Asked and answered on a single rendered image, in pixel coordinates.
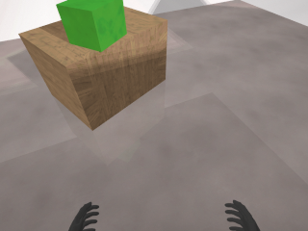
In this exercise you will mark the robot left hand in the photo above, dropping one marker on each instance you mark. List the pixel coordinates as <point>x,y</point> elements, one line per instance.
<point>80,222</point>

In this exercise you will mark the carton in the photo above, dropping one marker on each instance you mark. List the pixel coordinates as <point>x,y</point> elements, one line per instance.
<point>93,24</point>

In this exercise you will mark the robot right hand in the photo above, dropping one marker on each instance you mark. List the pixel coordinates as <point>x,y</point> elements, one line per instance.
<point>245,219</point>

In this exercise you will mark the pedestal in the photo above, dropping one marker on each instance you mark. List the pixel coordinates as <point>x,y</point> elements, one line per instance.
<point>94,85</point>

